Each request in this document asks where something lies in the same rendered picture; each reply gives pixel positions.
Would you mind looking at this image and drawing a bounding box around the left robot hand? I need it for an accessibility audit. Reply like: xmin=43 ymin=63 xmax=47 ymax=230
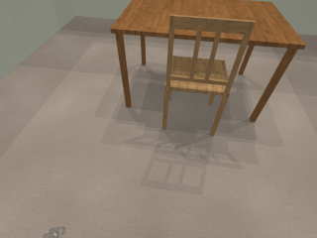
xmin=40 ymin=226 xmax=66 ymax=238

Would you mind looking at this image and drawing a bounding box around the table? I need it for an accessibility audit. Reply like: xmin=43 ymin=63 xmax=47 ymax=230
xmin=110 ymin=0 xmax=306 ymax=122

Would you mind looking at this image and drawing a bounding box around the chair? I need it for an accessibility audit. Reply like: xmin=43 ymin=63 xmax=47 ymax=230
xmin=162 ymin=14 xmax=256 ymax=137

